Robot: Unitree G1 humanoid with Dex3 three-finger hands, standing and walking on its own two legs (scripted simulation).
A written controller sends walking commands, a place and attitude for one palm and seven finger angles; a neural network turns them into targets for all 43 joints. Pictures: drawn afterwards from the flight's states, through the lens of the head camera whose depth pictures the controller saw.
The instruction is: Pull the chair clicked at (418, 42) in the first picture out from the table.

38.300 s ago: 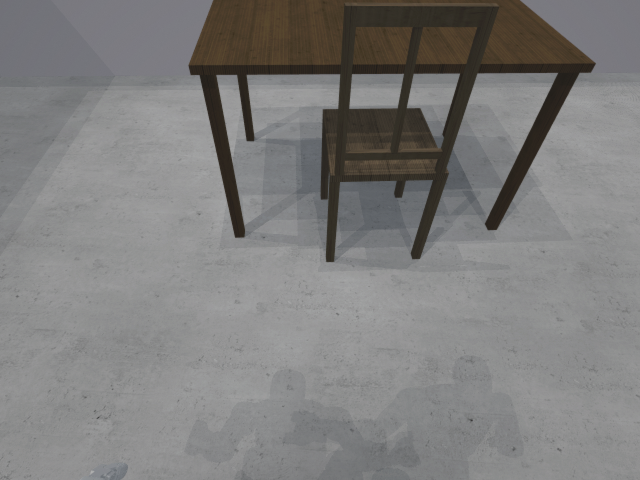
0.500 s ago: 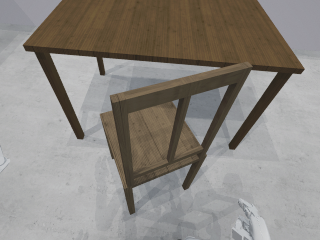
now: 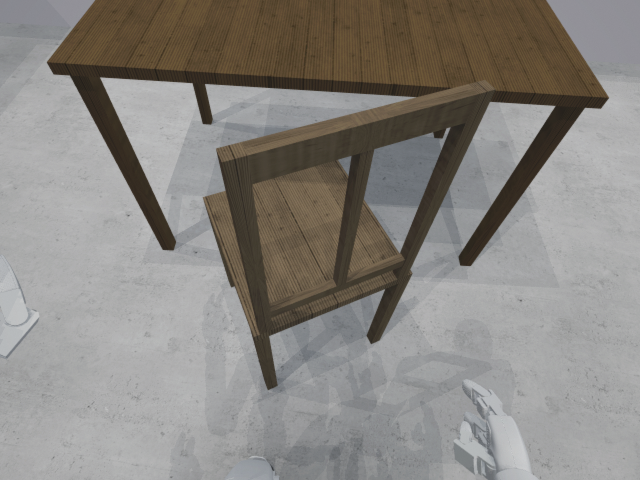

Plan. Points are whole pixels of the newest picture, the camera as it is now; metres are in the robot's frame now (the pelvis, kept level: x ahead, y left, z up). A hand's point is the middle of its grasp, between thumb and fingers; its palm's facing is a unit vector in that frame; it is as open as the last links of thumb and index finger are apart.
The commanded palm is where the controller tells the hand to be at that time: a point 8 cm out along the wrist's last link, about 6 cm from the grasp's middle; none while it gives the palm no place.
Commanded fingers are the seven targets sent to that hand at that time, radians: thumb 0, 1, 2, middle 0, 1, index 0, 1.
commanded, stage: step back with the hand held close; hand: left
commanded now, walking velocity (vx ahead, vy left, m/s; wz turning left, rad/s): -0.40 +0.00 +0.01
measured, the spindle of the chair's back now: (348, 228) +0.49 +0.00 -0.05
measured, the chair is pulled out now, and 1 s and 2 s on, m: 0.27 0.27 0.27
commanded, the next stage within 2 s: stop stepping back and stand still in 0.10 s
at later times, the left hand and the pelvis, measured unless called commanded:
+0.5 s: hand out of the picture +0.09 +0.25 +0.16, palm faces +0.45 -0.78 -0.44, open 7.4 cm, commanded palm +0.04 +0.29 +0.18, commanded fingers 0.00 0.90 0.90 -0.20 -0.30 -0.20 -0.30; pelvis -0.10 -0.01 +0.00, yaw +0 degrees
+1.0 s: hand out of the picture +0.07 +0.25 +0.16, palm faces +0.46 -0.78 -0.44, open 7.4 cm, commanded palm +0.02 +0.29 +0.18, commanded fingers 0.00 0.90 0.90 -0.20 -0.30 -0.20 -0.30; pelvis -0.11 -0.02 +0.00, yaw +2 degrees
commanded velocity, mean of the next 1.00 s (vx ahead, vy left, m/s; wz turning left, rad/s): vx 0.03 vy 0.01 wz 0.00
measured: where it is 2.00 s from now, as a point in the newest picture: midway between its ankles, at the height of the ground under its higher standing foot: outside the picture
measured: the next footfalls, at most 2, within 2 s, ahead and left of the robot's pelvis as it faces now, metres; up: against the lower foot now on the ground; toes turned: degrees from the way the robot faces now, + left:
left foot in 0.18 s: +0.01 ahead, +0.13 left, +0.00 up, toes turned +0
left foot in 0.58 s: -0.06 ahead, +0.11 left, +0.00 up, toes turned +3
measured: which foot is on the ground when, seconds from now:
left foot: down 0.00-0.02, up 0.04-0.16, down 0.18-0.44, up 0.46-0.56, down 0.58-1.00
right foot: down 0.00-0.60, up 0.62-0.76, down 0.78-1.00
